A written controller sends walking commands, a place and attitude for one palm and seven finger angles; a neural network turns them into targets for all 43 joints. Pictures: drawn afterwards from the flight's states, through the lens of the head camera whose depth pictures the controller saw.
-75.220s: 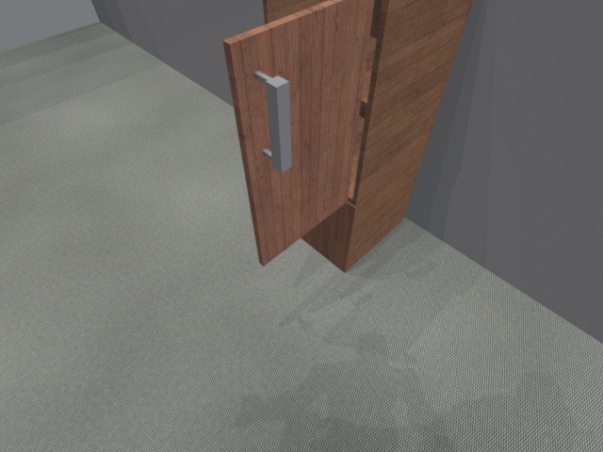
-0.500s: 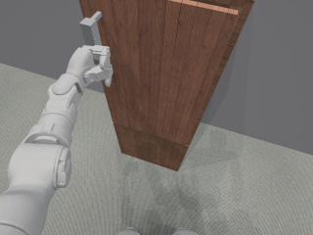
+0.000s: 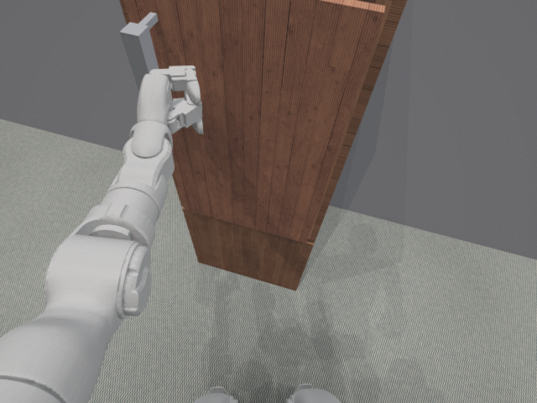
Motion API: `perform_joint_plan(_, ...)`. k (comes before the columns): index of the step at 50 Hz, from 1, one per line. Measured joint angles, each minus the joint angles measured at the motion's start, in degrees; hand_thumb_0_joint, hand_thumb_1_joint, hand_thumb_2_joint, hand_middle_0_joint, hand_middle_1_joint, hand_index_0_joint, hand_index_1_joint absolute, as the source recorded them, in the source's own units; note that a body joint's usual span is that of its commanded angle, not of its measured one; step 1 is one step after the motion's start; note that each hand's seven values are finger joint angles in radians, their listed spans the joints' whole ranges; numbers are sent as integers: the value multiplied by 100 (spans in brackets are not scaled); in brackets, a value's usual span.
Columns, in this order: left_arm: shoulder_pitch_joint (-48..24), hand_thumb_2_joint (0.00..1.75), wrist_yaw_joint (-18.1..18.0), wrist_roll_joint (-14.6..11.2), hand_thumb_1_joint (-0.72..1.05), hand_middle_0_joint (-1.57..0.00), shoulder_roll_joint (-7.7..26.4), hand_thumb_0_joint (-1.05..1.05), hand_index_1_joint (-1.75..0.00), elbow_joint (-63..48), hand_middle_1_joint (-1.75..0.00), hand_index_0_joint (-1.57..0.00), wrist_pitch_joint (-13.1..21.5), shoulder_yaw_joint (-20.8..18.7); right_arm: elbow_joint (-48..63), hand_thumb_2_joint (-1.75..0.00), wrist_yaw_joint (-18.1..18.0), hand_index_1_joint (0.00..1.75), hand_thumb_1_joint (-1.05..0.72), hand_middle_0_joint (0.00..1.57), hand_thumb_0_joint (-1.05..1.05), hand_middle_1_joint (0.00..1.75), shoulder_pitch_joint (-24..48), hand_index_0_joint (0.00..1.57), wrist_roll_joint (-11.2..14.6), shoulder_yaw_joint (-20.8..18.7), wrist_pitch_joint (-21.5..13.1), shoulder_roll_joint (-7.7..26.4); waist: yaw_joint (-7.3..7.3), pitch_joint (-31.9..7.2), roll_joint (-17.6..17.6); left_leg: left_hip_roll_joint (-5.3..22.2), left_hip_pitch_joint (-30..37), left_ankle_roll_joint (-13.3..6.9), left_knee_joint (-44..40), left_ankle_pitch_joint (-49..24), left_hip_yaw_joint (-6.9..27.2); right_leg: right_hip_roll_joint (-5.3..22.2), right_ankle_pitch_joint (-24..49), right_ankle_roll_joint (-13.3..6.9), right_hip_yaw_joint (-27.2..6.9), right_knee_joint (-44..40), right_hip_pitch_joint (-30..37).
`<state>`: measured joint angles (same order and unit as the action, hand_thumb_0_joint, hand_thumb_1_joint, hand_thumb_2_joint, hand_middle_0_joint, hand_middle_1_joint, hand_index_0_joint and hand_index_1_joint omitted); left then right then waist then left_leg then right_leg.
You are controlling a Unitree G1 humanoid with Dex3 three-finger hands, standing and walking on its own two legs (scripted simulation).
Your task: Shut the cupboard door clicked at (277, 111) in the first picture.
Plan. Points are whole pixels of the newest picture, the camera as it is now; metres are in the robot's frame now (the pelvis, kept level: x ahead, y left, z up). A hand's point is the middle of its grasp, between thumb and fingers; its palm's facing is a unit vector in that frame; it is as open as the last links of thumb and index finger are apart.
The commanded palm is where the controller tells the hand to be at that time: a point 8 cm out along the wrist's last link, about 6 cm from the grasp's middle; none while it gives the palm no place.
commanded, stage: pull the fist back off the door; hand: left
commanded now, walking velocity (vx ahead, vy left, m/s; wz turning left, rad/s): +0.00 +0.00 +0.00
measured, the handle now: (157, 78) +0.59 +0.14 +0.14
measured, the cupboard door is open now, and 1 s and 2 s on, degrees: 0 0 0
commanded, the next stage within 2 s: draw the hand back to the body in 0.58 s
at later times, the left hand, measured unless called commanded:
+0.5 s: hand (185, 147) +0.43 +0.09 +0.14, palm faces -0.05 -1.00 -0.02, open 3.1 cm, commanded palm +0.41 +0.13 +0.14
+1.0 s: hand (153, 167) +0.39 +0.12 +0.15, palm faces -0.03 -1.00 -0.02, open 3.1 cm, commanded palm +0.36 +0.17 +0.16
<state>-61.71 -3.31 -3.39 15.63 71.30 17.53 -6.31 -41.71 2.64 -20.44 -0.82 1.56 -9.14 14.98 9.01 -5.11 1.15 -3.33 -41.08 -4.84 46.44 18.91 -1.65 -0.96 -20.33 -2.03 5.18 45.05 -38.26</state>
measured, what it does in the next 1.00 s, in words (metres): stands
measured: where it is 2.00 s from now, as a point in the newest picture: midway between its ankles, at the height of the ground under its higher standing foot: outside the picture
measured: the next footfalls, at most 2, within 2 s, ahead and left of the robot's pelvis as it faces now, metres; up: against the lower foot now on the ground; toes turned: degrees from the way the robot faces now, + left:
none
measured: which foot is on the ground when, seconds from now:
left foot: down 0.00-1.00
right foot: down 0.00-1.00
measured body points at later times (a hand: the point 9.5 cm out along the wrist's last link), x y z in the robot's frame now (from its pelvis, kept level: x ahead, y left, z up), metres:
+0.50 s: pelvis +0.03 -0.04 +0.02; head +0.06 -0.05 +0.47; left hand +0.43 +0.14 +0.14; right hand +0.12 -0.30 -0.09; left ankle +0.03 +0.06 -0.70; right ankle +0.02 -0.10 -0.70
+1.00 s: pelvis +0.04 -0.03 +0.03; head +0.03 -0.05 +0.48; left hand +0.39 +0.17 +0.15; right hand +0.17 -0.27 -0.08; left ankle +0.03 +0.06 -0.70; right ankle +0.02 -0.10 -0.70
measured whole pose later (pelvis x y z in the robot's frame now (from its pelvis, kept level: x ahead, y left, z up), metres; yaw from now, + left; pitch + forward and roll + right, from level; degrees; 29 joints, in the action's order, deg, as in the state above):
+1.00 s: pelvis +0.04 -0.03 +0.03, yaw -3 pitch +2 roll +0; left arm -14.0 8.6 -12.8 13.8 20.5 3.5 -9.5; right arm -33.5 -1.4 -16.3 4.7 2.6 0.1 14.5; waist 0.6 -4.4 2.8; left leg -1.5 -17.7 -2.7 33.4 18.2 -3.2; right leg -3.5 -19.0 -3.7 2.3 33.0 -16.4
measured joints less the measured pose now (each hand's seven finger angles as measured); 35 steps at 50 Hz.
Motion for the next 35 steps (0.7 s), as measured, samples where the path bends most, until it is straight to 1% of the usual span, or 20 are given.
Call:
perform_joint_plan(2,45,90,170,-124,90,-131,-13,2,-150,31,-150,-134,-8,-143,48,-90,-13,30,-90,20,0,30,-65,21,40,12,68,15,26,13,38,39,102,10,-41,21,-69,-39,3,-9,-76,-24,65)
perform_joint_plan(4,153,90,285,-275,90,-131,-75,2,-150,18,-150,-133,-50,-396,87,-90,-33,30,-90,20,0,30,-163,21,74,18,148,41,25,1,72,84,236,16,-119,37,-151,-85,13,-17,-168,-80,155)
perform_joint_plan(6,350,90,332,-323,90,-130,-118,2,-150,-65,-150,-132,-55,-681,146,-90,-49,30,-90,20,1,30,-281,21,88,16,236,71,21,-30,101,128,380,28,-209,54,-234,-134,19,-28,-261,-143,251)
perform_joint_plan(9,841,90,299,-225,90,-130,-115,2,-150,-470,-150,-131,37,-921,274,-90,-35,30,-90,20,1,30,-452,21,89,-28,368,89,1,-63,124,198,583,61,-321,92,-343,-210,14,-58,-385,-216,389)
perform_joint_plan(12,1502,90,303,-132,90,-130,-89,2,-150,-1124,-150,-130,156,-995,400,-90,-15,30,-90,20,1,30,-573,21,115,-88,517,79,-72,-63,129,262,791,107,-416,130,-416,-282,1,-103,-470,-287,553)
perform_joint_plan(14,1959,90,366,-176,90,-130,-78,2,-150,-1596,-150,-130,118,-956,446,-90,-6,30,-90,20,1,30,-603,21,158,-125,610,58,-150,-49,122,295,942,142,-493,141,-427,-321,1,-133,-490,-365,695)
perform_joint_plan(18,2796,90,613,-407,90,-129,-122,2,-150,-2512,-150,-130,-167,-775,504,-90,-66,30,-90,20,1,30,-531,20,281,-172,736,27,-348,-14,106,337,1257,205,-663,127,-356,-374,32,-184,-440,-601,1051)
perform_joint_plan(21,3250,90,738,-566,90,-129,-185,2,-150,-3133,-150,-130,-403,-533,545,-90,-154,30,-90,20,1,30,-331,20,358,-201,746,43,-491,37,109,336,1455,237,-763,98,-249,-382,61,-211,-346,-774,1311)
perform_joint_plan(24,3603,90,825,-675,90,-130,-287,2,-150,-3694,-150,-130,-537,-316,592,-90,-239,30,-90,20,1,30,-32,20,400,-222,700,94,-618,57,126,313,1615,254,-848,67,-166,-366,79,-227,-271,-890,1509)
perform_joint_plan(27,3764,90,865,-736,90,-130,-379,2,-150,-3986,-150,-130,-657,-92,660,-90,-304,30,-91,20,1,30,303,20,442,-217,662,137,-713,62,134,271,1737,261,-910,31,-91,-330,77,-229,-201,-946,1655)
perform_joint_plan(29,3726,90,870,-749,90,-130,-435,2,-150,-3980,-150,-130,-785,21,702,-90,-338,30,-91,20,1,30,532,20,461,-190,654,150,-753,74,127,240,1787,264,-932,8,-41,-302,72,-228,-152,-958,1718)
perform_joint_plan(32,3569,90,822,-731,90,-130,-461,2,-150,-3856,-150,-130,-975,120,789,-90,-375,30,-91,20,1,30,834,20,478,-122,666,121,-771,123,86,207,1834,269,-963,-32,3,-270,74,-233,-106,-958,1768)
perform_joint_plan(35,3404,90,761,-708,90,-130,-472,2,-150,-3754,-150,-130,-1040,168,869,-90,-392,30,-91,20,1,30,1010,20,476,-50,657,56,-769,167,46,186,1845,275,-983,-64,20,-249,80,-250,-86,-947,1771)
